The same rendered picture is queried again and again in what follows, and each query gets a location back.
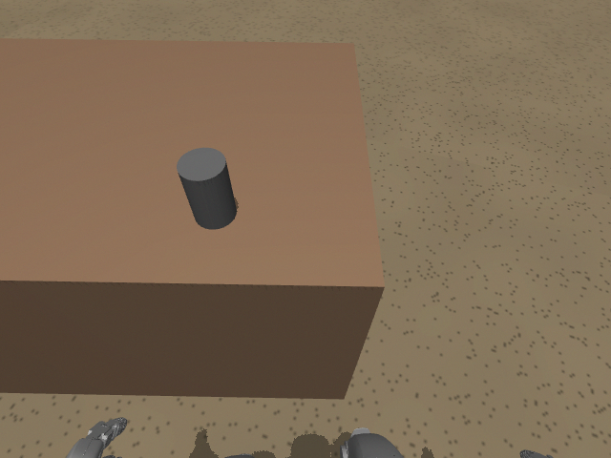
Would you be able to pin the can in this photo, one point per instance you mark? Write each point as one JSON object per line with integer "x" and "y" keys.
{"x": 204, "y": 176}

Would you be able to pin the left robot hand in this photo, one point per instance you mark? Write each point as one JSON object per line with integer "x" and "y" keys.
{"x": 99, "y": 437}

